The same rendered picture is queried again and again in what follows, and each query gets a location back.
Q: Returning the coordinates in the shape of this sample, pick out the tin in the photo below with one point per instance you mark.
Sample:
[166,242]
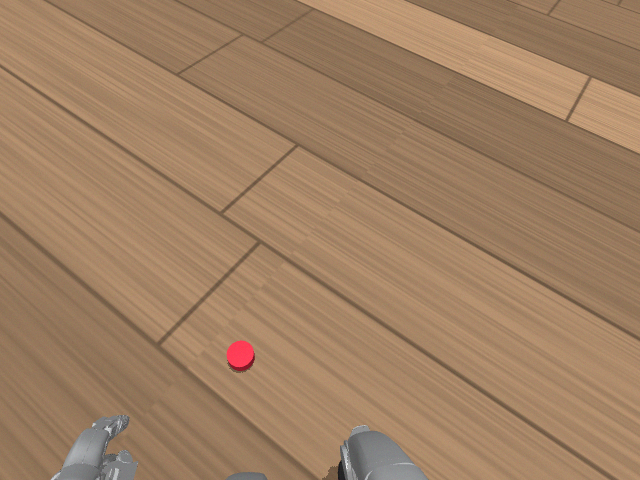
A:
[240,355]

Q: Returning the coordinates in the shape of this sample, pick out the left robot arm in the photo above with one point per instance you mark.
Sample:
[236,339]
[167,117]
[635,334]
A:
[78,471]

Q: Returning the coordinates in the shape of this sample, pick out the left robot hand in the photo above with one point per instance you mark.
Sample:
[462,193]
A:
[90,448]

